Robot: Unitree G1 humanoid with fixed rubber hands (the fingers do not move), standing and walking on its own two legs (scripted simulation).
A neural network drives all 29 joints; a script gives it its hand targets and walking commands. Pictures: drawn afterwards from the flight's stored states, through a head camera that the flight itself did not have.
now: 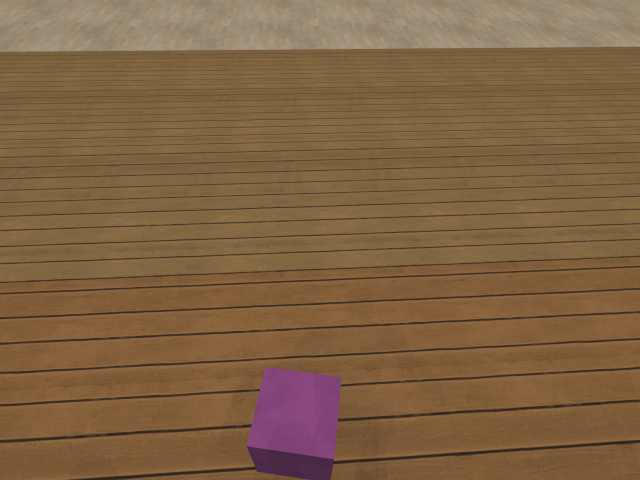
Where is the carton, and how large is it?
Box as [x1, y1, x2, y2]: [247, 367, 341, 479]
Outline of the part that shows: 265,367 247,443 248,450 257,471 308,479 330,479 334,454 341,377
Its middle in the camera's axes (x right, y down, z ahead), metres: -0.06 +0.51 +1.06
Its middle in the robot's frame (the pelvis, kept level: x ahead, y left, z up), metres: +0.41 +0.05 -0.66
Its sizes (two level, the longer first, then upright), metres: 0.210 0.200 0.250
